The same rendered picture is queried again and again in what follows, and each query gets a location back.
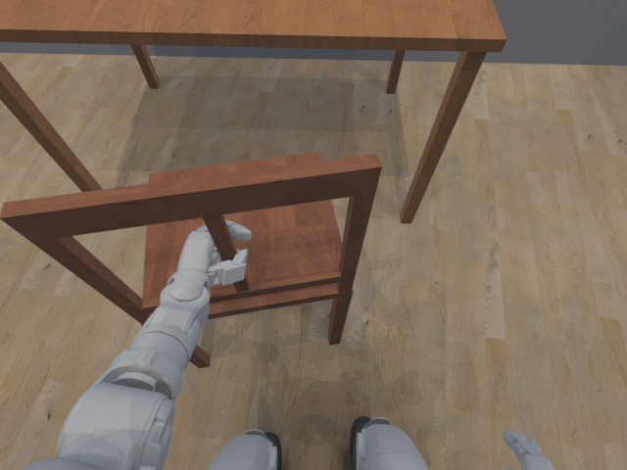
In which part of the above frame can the left robot forearm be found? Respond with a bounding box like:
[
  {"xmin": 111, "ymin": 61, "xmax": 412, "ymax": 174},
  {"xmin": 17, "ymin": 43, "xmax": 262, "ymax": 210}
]
[{"xmin": 56, "ymin": 269, "xmax": 210, "ymax": 457}]

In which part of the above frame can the right robot foot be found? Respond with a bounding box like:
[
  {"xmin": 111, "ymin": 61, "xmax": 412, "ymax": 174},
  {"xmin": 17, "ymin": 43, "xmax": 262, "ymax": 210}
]
[{"xmin": 350, "ymin": 416, "xmax": 371, "ymax": 470}]

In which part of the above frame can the chair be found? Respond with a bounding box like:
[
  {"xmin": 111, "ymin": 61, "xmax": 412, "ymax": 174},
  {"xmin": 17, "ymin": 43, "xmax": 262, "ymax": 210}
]
[{"xmin": 0, "ymin": 152, "xmax": 382, "ymax": 368}]

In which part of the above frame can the robot right hand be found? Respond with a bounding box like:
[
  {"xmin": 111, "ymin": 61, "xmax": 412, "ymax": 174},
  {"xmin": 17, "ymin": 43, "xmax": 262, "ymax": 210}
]
[{"xmin": 498, "ymin": 429, "xmax": 555, "ymax": 470}]

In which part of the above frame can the right robot thigh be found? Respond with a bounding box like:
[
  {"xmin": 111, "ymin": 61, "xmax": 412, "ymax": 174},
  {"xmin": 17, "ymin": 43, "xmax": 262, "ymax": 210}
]
[{"xmin": 356, "ymin": 424, "xmax": 429, "ymax": 470}]

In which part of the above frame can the robot left hand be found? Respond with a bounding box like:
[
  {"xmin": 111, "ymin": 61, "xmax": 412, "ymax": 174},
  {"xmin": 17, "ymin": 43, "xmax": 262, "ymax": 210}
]
[{"xmin": 177, "ymin": 220, "xmax": 252, "ymax": 287}]

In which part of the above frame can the left robot upper arm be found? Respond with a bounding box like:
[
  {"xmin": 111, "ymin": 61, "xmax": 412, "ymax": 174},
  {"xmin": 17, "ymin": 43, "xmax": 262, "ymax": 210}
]
[{"xmin": 20, "ymin": 382, "xmax": 175, "ymax": 470}]

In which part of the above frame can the table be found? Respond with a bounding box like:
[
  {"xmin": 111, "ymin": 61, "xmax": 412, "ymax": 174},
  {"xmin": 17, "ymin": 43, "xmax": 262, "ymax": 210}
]
[{"xmin": 0, "ymin": 0, "xmax": 507, "ymax": 224}]

